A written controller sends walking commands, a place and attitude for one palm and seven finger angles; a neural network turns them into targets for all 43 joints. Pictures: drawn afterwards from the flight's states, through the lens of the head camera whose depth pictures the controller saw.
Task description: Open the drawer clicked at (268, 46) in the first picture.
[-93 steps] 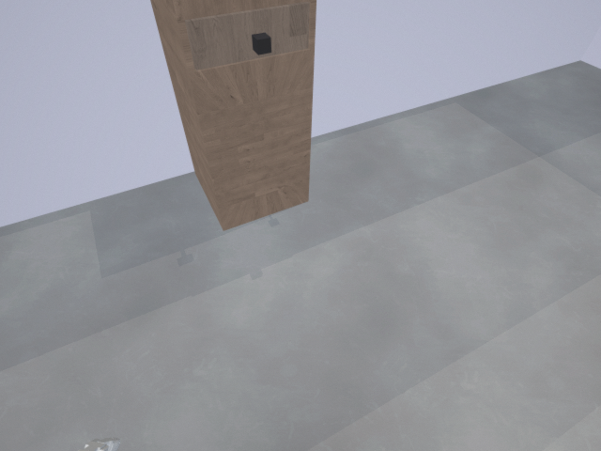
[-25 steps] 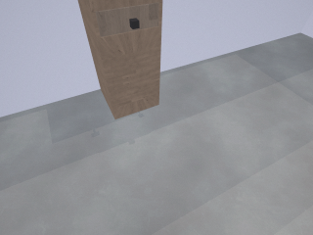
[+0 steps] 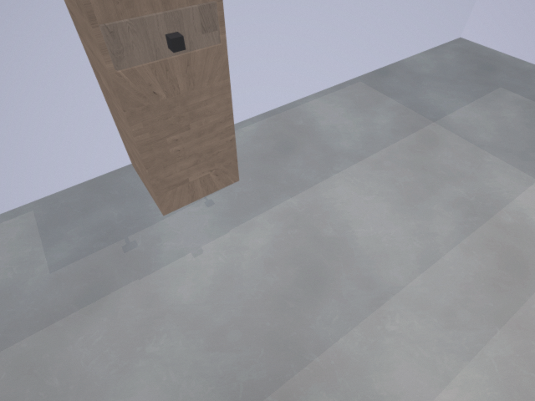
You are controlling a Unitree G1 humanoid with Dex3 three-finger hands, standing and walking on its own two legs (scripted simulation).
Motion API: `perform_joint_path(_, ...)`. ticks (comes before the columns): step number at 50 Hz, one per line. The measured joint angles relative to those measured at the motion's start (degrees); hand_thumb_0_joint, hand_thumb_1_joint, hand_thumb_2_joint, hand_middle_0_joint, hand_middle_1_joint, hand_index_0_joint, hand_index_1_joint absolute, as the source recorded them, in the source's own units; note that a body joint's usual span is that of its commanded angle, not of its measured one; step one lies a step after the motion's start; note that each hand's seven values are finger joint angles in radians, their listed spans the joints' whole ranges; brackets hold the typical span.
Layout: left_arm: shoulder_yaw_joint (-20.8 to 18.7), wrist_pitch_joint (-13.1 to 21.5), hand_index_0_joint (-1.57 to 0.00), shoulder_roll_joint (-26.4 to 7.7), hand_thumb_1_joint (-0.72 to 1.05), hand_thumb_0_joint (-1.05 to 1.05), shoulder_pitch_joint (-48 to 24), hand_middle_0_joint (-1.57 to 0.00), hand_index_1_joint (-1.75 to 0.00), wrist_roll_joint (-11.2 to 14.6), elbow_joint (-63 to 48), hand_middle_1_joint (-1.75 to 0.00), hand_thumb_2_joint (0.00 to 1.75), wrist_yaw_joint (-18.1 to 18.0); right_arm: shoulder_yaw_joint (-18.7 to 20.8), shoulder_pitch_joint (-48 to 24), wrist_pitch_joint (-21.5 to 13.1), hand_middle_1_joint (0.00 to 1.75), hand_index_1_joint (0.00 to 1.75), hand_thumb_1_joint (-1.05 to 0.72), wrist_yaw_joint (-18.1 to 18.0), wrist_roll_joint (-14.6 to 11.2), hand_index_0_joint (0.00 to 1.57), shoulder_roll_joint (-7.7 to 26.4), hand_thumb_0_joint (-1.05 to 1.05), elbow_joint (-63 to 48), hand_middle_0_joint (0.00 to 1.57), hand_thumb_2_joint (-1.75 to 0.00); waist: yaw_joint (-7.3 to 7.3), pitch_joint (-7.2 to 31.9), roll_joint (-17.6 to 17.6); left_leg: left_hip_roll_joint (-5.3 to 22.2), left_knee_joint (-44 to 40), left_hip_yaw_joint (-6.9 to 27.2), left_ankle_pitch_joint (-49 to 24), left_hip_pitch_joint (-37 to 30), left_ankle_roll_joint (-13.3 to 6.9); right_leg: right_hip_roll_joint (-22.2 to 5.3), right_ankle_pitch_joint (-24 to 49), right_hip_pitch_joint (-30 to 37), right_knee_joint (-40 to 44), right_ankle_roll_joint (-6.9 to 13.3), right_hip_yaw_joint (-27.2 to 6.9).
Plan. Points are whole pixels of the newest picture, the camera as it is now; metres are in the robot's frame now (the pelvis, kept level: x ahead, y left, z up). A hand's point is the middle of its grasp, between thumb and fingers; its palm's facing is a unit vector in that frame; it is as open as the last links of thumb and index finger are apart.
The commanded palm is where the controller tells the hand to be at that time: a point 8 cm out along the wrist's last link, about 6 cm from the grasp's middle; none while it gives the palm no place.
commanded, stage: walk to a spot facing it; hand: left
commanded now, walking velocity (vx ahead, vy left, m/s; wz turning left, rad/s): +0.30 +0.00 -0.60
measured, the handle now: (173, 40) +1.13 +0.40 +0.04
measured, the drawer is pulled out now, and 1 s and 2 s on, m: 0.00 0.00 0.00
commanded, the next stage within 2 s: turn to face it in 1.86 s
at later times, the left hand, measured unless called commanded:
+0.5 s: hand (142, 394) +0.16 +0.24 -0.19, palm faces -0.13 -0.97 -0.18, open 7.4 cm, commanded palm none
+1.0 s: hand (273, 211) +0.58 +0.03 -0.15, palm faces -0.63 -0.76 -0.15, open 7.4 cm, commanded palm none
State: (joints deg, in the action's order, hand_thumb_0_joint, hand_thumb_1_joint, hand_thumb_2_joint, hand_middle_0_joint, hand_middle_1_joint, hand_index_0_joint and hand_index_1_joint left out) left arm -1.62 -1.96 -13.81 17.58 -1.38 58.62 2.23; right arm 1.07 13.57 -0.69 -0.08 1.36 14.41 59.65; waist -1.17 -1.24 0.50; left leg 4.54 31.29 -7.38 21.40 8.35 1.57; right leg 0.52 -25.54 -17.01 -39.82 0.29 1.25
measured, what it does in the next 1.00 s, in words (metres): walks ahead, turning right: left foot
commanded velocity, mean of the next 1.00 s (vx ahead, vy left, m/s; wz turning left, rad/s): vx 0.32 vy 0.00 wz -0.57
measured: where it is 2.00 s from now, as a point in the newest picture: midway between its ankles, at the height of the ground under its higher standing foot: (333, 299)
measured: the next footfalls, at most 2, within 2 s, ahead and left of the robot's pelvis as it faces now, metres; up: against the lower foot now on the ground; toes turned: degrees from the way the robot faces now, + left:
left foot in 0.44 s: +0.31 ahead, +0.13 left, +0.00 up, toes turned -6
right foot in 1.04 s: +0.42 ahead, -0.18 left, +0.00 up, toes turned -42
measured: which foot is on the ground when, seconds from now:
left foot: down 0.00-0.02, up 0.04-0.42, down 0.44-1.00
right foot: down 0.00-0.44, up 0.46-1.00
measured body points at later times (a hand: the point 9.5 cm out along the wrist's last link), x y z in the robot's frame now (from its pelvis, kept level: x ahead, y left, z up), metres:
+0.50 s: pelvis +0.17 +0.05 -0.01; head +0.20 +0.07 +0.44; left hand +0.17 +0.30 -0.17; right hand +0.27 -0.21 -0.12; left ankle +0.27 +0.13 -0.73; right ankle +0.02 -0.08 -0.69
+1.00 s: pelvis +0.35 -0.01 +0.00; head +0.39 -0.03 +0.44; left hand +0.61 +0.07 -0.14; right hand +0.12 -0.12 -0.13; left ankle +0.27 +0.14 -0.73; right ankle +0.39 -0.16 -0.71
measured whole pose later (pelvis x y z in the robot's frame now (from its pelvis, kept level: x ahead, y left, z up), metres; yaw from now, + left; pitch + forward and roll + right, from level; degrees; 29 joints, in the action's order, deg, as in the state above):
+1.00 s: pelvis +0.35 -0.01 +0.00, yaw -33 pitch +1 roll -1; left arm -3.5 -1.5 -10.8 0.7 -2.1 51.6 3.1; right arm 1.9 28.8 -3.1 -0.8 2.0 9.7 62.6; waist 5.5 -6.0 -0.2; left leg 7.8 24.0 -25.9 25.6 -3.7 3.0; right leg -2.5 -12.8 -30.4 -39.9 2.2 8.4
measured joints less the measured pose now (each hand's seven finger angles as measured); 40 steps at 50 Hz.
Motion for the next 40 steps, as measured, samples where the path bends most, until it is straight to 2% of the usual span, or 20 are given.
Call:
perform_joint_path(1, -0.1, 0.5, -0.20, 0.5, 0.91, 0.01, 0.4, -0.20, -0.30, -0.1, -0.4, -0.30, 0.90, 0.2, 0.1, 0.8, 0.0, 0.30, 0.30, -0.91, 0.0, 0.0, 0.20, 0.0, 0.00, 0.0, 0.20, -0.89, 0.10, -0.4, 0.6, 0.9, 2.1, -0.2, 1.5, 0.4, 0.5, 0.0, 1.5, 0.7, 2.2, 0.1, 1.3)
perform_joint_path(2, -0.2, 1.3, -0.20, 0.8, 0.91, 0.01, 0.8, -0.20, -0.30, -0.2, -0.9, -0.30, 0.90, 0.3, 0.2, 1.5, 0.1, 0.30, 0.30, -0.91, 0.0, -0.1, 0.20, -0.2, 0.00, 0.0, 0.20, -0.89, 0.22, -0.7, 0.9, 1.8, 6.8, -0.2, 3.2, 2.1, 0.3, 0.2, 6.7, 0.9, 3.5, 0.9, 2.0)
perform_joint_path(3, -0.3, 2.2, -0.21, 1.3, 0.91, 0.01, 1.0, -0.20, -0.30, -0.1, -1.1, -0.30, 0.90, -0.1, 0.3, 2.0, 0.6, 0.30, 0.30, -0.91, 0.1, -0.2, 0.20, -0.3, 0.00, 0.3, 0.20, -0.89, 0.20, -1.0, 1.3, 2.2, 13.6, 0.8, 5.6, 4.9, 0.2, 0.6, 7.8, 0.7, 2.4, 1.7, 2.6)
perform_joint_path(5, -0.2, 3.4, -0.21, 2.5, 0.91, 0.01, 1.9, -0.20, -0.30, 0.2, -1.4, -0.30, 0.90, -0.9, 0.5, 2.2, 1.6, 0.30, 0.30, -0.91, 0.2, -0.2, 0.20, -0.4, 0.00, 1.4, 0.20, -0.89, -0.41, -1.1, 1.9, 1.7, 25.3, 3.4, 6.0, 10.4, 0.1, 1.6, 5.6, 2.0, 2.8, 2.9, 2.7)
perform_joint_path(7, 0.0, 3.9, -0.21, 3.6, 0.91, 0.01, 3.4, -0.20, -0.30, 0.2, -1.3, -0.30, 0.90, -1.5, 0.8, 1.4, 1.9, 0.30, 0.30, -0.91, 0.5, 0.0, 0.20, -0.7, 0.01, 1.4, 0.20, -0.89, -0.92, -1.0, 1.6, 1.3, 31.1, 4.0, 3.3, 15.3, 0.5, 2.2, 5.3, 4.0, 6.1, 3.2, 1.5)
perform_joint_path(12, 0.2, 4.3, -0.21, 5.3, 0.90, 0.01, 6.6, -0.20, -0.30, -0.1, 0.5, -0.30, 0.90, -1.7, 1.5, -2.2, 0.9, 0.30, 0.30, -0.91, 1.0, 0.0, 0.20, -1.9, 0.01, -2.1, 0.20, -0.89, -0.60, -0.6, 0.2, 1.6, 28.3, 3.7, -4.2, 23.1, 1.9, 2.2, 8.4, 8.6, 14.8, 2.5, -2.5)
perform_joint_path(16, -0.1, 4.4, -0.21, 5.4, 0.90, 0.01, 7.6, -0.20, -0.30, -0.3, 1.3, -0.30, 0.90, -1.8, 1.8, -5.3, 0.3, 0.30, 0.30, -0.91, 1.4, -0.1, 0.19, -2.9, 0.01, -4.8, 0.20, -0.89, -1.22, -0.7, -0.4, 1.8, 21.2, 4.2, -7.5, 25.1, 2.3, 1.9, 8.2, 11.5, 17.8, 1.4, -5.5)
perform_joint_path(19, -0.6, 4.2, -0.21, 4.7, 0.90, 0.01, 7.7, -0.21, -0.30, -0.4, 1.3, -0.30, 0.90, -2.1, 1.6, -7.4, -0.3, 0.30, 0.30, -0.91, 1.5, -0.4, 0.19, -3.5, 0.01, -6.2, 0.20, -0.89, -2.22, -1.0, -1.0, 1.0, 13.7, 4.2, -7.5, 23.3, 1.8, 1.5, 6.1, 13.2, 17.5, 0.2, -7.6)
perform_joint_path(22, -1.5, 3.8, -0.21, 3.6, 0.90, 0.01, 8.0, -0.21, -0.30, -0.2, 1.0, -0.30, 0.90, -2.2, 1.0, -8.4, -1.6, 0.30, 0.30, -0.91, 1.3, -0.4, 0.19, -3.9, 0.00, -7.6, 0.20, -0.89, -2.84, -0.8, -1.7, -0.2, 3.4, 3.3, -8.6, 17.3, 0.9, 1.2, 1.5, 13.4, 12.7, -1.0, -9.9)
perform_joint_path(23, -2.0, 3.5, -0.21, 3.2, 0.90, 0.01, 7.9, -0.20, -0.30, 0.1, 1.0, -0.30, 0.90, -2.0, 0.8, -8.7, -2.5, 0.30, 0.30, -0.91, 1.0, -0.2, 0.20, -3.9, 0.00, -8.2, 0.20, -0.89, -2.57, -0.9, -1.6, 0.1, 2.8, 2.6, -12.0, 16.4, -0.8, 1.5, -0.6, 11.4, 6.9, -0.6, -9.9)
perform_joint_path(25, -2.8, 2.6, -0.21, 1.8, 0.90, 0.01, 5.9, -0.20, -0.30, 0.3, 1.4, -0.30, 0.90, -1.8, 0.3, -8.8, -3.4, 0.30, 0.30, -0.91, 0.5, 0.1, 0.20, -4.7, 0.00, -8.5, 0.20, -0.89, -2.30, -1.8, -2.7, 0.5, 7.0, 0.3, -9.1, 15.7, -2.8, 1.5, -3.5, 4.7, -11.0, 0.1, -8.2)
perform_joint_path(27, -3.6, 1.8, -0.21, 0.4, 0.91, 0.01, 3.5, -0.20, -0.30, 0.0, 1.3, -0.30, 0.90, -1.4, 0.0, -7.4, -3.5, 0.30, 0.30, -0.91, 0.2, 0.2, 0.20, -5.5, 0.00, -8.3, 0.20, -0.89, -1.77, -1.7, -3.3, 1.0, 6.4, -1.8, -6.0, 12.9, -3.4, 0.7, -0.9, -2.2, -24.6, 0.4, -4.6)
perform_joint_path(29, -4.2, 1.3, -0.20, -0.8, 0.91, 0.01, 1.0, -0.20, -0.30, -0.5, 0.0, -0.30, 0.90, -0.8, 0.0, -5.1, -3.6, 0.30, 0.30, -0.91, -0.2, 0.2, 0.20, -6.0, 0.00, -7.2, 0.20, -0.89, -1.35, -1.4, -3.4, 1.1, 3.1, -3.4, -6.0, 9.5, -3.2, -1.0, 3.7, -7.7, -30.6, 0.2, -1.0)
perform_joint_path(32, -4.8, 1.0, -0.20, -1.6, 0.91, 0.01, -2.3, -0.20, -0.30, -0.8, -2.8, -0.30, 0.90, -0.3, 0.7, -1.2, -3.7, 0.30, 0.30, -0.92, -1.0, -0.1, 0.20, -6.0, 0.00, -5.0, 0.20, -0.89, -0.86, -0.6, -3.4, 0.7, -2.2, -6.2, -6.6, 5.0, -3.6, -3.2, 9.7, -14.2, -31.9, -0.7, 1.2)
perform_joint_path(35, -5.0, 0.5, -0.20, -1.6, 0.91, 0.01, -5.1, -0.19, -0.30, -1.0, -4.8, -0.30, 0.90, 0.0, 1.3, 2.5, -3.9, 0.30, 0.30, -0.93, -1.3, -0.2, 0.20, -4.8, -0.01, -3.1, 0.20, -0.89, 0.17, -0.2, -3.1, 0.1, -6.2, -8.8, -6.5, 1.2, -3.9, -4.9, 14.6, -18.8, -30.5, -1.6, 1.3)
perform_joint_path(40, -4.4, -0.3, -0.20, -0.7, 0.91, 0.01, -9.6, -0.19, -0.30, -1.1, -6.3, -0.30, 0.90, 0.4, 1.5, 8.0, -3.7, 0.30, 0.30, -0.93, -1.3, -0.2, 0.20, -3.5, 0.00, -0.3, 0.20, -0.89, 2.20, -0.9, -2.6, -0.4, -9.8, -12.4, -4.6, -4.2, -3.4, -6.9, 18.8, -21.6, -23.0, -2.6, 1.6)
